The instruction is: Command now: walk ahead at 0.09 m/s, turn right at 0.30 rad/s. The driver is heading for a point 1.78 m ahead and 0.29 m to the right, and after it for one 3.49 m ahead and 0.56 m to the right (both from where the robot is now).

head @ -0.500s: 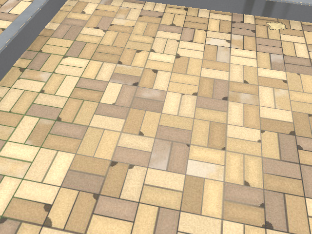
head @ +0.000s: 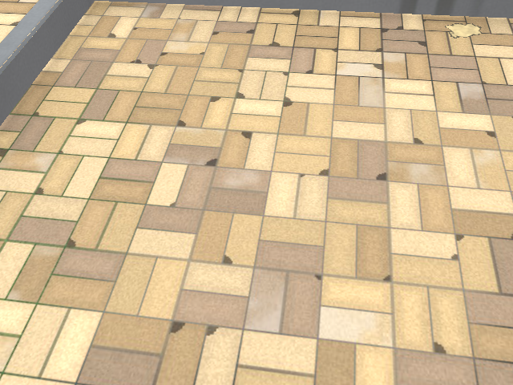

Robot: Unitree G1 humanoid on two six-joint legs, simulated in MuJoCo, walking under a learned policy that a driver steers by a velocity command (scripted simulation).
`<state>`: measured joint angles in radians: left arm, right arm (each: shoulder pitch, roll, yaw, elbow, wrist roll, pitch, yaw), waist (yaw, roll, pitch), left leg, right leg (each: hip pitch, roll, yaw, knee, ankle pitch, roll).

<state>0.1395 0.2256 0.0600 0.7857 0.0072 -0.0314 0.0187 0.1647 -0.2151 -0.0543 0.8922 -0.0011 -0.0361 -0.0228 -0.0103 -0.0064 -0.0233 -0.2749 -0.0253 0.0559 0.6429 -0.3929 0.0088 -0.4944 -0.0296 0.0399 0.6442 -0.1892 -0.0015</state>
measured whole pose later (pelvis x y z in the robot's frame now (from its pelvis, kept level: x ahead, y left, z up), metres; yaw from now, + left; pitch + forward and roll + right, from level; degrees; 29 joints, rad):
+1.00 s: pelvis +0.07 -0.02 +0.01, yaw -15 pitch +1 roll -2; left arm 0.10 0.21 0.06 0.70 0.00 0.00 0.02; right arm 0.24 -0.29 -0.08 0.79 0.02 0.05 -0.01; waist -0.04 0.02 0.00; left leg -0.41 0.06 0.01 0.94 -0.51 0.00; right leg -0.24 -0.02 -0.11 0.54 -0.33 -0.02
